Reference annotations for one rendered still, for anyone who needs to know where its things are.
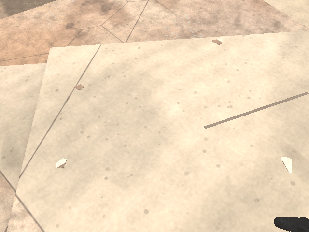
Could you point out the right robot hand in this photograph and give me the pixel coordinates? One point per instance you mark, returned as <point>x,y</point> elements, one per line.
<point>292,224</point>

